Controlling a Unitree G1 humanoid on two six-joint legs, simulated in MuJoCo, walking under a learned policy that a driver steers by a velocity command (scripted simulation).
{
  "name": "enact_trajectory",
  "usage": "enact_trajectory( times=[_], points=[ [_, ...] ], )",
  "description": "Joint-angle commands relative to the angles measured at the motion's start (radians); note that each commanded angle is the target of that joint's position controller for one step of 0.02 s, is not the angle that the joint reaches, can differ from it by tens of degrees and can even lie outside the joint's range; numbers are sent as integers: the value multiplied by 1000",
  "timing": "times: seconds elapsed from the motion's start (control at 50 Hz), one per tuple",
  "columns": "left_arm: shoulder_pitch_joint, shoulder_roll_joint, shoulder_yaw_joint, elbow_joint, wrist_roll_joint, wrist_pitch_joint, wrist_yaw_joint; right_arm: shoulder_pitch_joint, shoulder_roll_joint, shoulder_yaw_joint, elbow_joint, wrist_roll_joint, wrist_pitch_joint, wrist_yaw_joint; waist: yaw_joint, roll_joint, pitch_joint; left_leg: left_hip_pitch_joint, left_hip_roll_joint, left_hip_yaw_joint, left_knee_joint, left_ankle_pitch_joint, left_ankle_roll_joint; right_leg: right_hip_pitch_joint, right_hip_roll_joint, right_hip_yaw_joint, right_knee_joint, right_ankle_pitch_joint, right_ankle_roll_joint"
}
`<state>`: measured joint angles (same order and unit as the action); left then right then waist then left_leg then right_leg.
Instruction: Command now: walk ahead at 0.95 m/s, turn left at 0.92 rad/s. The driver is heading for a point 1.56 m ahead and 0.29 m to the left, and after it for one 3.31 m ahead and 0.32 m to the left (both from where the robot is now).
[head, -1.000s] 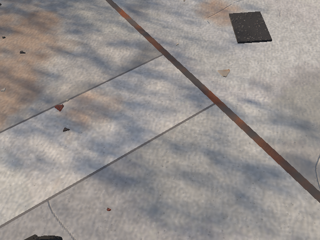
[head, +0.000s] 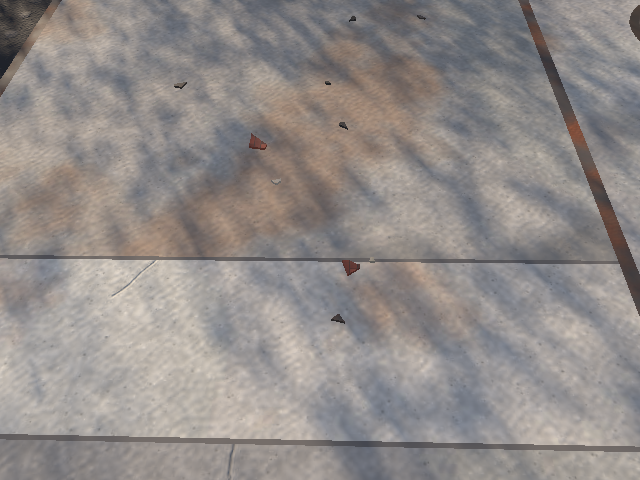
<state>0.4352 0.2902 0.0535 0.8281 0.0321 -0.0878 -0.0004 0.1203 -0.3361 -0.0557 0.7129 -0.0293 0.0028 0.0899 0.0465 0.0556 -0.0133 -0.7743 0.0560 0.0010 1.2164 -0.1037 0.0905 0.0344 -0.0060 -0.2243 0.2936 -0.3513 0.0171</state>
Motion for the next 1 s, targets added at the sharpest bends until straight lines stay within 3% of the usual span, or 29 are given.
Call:
enact_trajectory(
  times=[0.02,0.06,0.1,0.14,0.16,0.18,0.2,0.22,0.24,0.26,0.28,0.3,0.36,0.42,0.5,0.56,0.6,0.62,0.64,0.66,0.68,0.7,0.72,0.74,0.76,0.8,0.84,0.92,1.0],
  points=[
    [-31,64,7,-27,2,-32,2,-172,-5,17,-124,0,-7,18,-27,-121,189,-113,32,37,-138,66,16,-70,-238,42,-224,309,-59],
    [10,82,9,3,1,-30,10,-244,13,31,-148,-3,-8,28,-16,-98,211,-39,12,124,-293,59,49,-42,-225,-34,-229,509,-45],
    [21,121,13,15,1,-22,19,-234,20,37,-144,5,-9,21,-44,-114,167,128,-66,211,-400,31,95,1,-222,-95,-140,1044,-33],
    [8,197,31,11,2,5,34,-78,-26,21,-101,13,-10,0,-145,-175,48,309,-138,223,-425,-52,125,81,-259,-94,96,1457,-32],
    [-34,232,41,-3,7,23,37,96,-67,1,-55,16,-11,-13,-233,-201,-42,482,-165,199,-422,-120,147,61,-285,-77,306,1535,-50],
    [-72,238,44,-26,8,37,31,310,-121,-30,12,15,-17,-33,-315,-189,-141,740,-185,145,-489,-165,178,-52,-291,-46,586,1423,-71],
    [-66,194,38,-21,18,39,18,367,-162,-61,56,16,-13,-58,-299,-81,-150,968,-147,25,-565,-221,195,-294,-195,-31,912,727,-52],
    [-41,56,6,-112,16,25,-4,245,-263,-81,23,5,2,-71,-134,185,-134,1160,91,-457,-637,-237,301,-737,-10,23,1288,-151,10],
    [-146,116,6,-199,0,-3,-1,293,-285,-89,-7,-2,13,-71,-184,50,-266,1236,166,-765,-838,-351,385,-885,11,244,1359,-96,5],
    [-215,128,1,-216,-3,-25,0,297,-258,-89,13,1,8,-81,-176,-42,-150,1128,181,-766,-948,-368,346,-925,-44,290,1280,-32,-3],
    [-203,127,-4,-203,-3,-32,2,268,-210,-78,28,5,-4,-86,-116,-119,-18,953,158,-692,-983,-297,311,-883,-83,287,1169,10,-6],
    [-203,118,-8,-195,13,-22,5,229,-184,-69,29,6,-20,-92,-67,-149,32,817,109,-603,-985,-207,289,-813,-109,289,1104,-3,5],
    [-164,93,-16,-184,49,39,-4,182,-118,-36,22,27,-64,-94,13,-144,82,553,4,-451,-1011,-104,276,-684,-153,278,941,-53,55],
    [-373,54,-38,-269,32,43,-18,231,-113,-34,42,22,-90,-87,-40,-95,165,428,-63,-366,-1069,63,240,-661,-140,205,664,164,66],
    [-471,18,-55,-284,8,25,-36,346,-91,-26,103,44,-107,-79,-130,-48,109,554,-60,-299,-1083,466,142,-507,-59,145,364,546,-13],
    [-475,71,-38,-281,1,21,-28,359,-145,-33,127,30,-112,-95,-123,-6,53,798,-11,-249,-1000,839,98,-464,15,112,247,480,-75],
    [-275,148,-3,-220,-12,17,-11,337,-199,-45,134,-5,-106,-107,-9,51,-69,912,38,-225,-767,1100,62,-299,71,127,254,327,-108],
    [-62,180,16,-155,-23,22,3,276,-205,-50,129,-26,-93,-111,115,55,-144,874,33,-176,-529,1124,54,-127,72,114,235,271,-125],
    [163,223,38,-91,-21,32,22,200,-172,-43,115,-37,-89,-114,236,20,-209,693,-15,-132,-175,935,44,106,-11,190,288,147,-170],
    [186,319,64,-66,14,28,18,337,0,-3,68,16,-97,-99,97,-371,-312,215,-212,-99,348,-109,-49,446,-307,782,267,-26,-382],
    [96,229,56,-74,-8,38,-7,293,-40,13,57,-1,-123,-95,87,-287,-321,64,-209,-133,363,-295,-19,416,-316,1136,24,-121,-400],
    [-25,186,51,-91,-7,32,-14,198,-57,16,32,1,-127,-93,41,-170,-147,-3,-115,-160,320,-196,-15,272,-296,1004,-9,-144,-390],
    [-33,128,41,-73,-14,30,-23,116,-74,22,15,-18,-131,-86,36,-27,-80,35,-79,-144,236,-165,-11,134,-257,900,-20,-79,-358],
    [-16,97,31,-48,-11,27,-20,64,-59,27,-10,-29,-128,-80,13,5,-6,55,-54,-137,168,-166,-17,11,-211,812,-29,-3,-332],
    [-1,74,20,-18,-12,23,-14,42,-36,36,-43,-46,-116,-73,-25,-7,38,86,-40,-129,108,-180,-36,-99,-163,757,-51,35,-317],
    [17,107,26,5,-23,8,-10,40,-5,54,-71,-60,-95,-65,-66,-58,75,84,-9,-107,-6,-231,-66,-193,-123,703,-89,70,-323],
    [-3,134,35,-9,-23,-1,-7,-59,-7,71,-127,-51,-91,-55,-69,-76,122,126,18,-65,-209,-177,-101,-342,-102,650,-156,121,-327],
    [-12,179,60,-29,-38,-7,-21,-195,16,91,-169,-2,-93,-38,-18,-118,101,476,-35,11,-560,163,-126,-502,-52,566,-220,311,-245],
    [45,213,74,-20,-41,3,-15,-107,-67,52,-139,-8,-102,-71,-41,-99,-22,594,-84,-6,-699,40,-98,-241,-60,563,69,661,-172]
  ],
)
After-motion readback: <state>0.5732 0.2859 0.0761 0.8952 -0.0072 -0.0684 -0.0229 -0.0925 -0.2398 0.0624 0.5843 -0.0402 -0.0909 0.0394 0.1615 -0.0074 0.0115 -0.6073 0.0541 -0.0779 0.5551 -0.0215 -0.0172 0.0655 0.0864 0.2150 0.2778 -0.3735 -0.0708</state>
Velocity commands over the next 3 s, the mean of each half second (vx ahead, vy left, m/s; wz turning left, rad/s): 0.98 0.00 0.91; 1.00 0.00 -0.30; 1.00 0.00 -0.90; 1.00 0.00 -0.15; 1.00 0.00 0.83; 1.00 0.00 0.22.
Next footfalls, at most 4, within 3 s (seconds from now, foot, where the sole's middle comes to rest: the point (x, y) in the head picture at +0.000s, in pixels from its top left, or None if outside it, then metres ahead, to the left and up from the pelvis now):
0.20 left None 0.33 0.08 -0.77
0.64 right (294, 351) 0.80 0.15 -0.77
1.04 left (170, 262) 1.07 0.50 -0.77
1.48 right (256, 159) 1.48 0.32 -0.77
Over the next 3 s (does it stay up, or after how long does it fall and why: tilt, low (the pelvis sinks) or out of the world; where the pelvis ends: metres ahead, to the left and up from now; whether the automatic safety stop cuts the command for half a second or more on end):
stays up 2.73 0.37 0.00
